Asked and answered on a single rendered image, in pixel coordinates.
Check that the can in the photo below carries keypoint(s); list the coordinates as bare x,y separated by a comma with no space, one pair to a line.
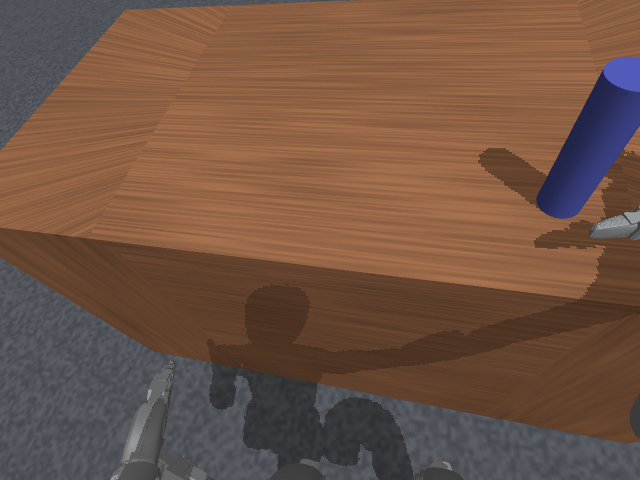
607,122

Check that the left robot hand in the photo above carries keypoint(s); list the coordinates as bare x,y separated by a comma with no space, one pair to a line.
145,439

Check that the left robot arm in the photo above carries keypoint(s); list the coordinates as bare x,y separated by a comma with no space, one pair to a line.
137,471

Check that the right robot hand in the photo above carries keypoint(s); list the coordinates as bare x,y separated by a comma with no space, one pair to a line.
626,224

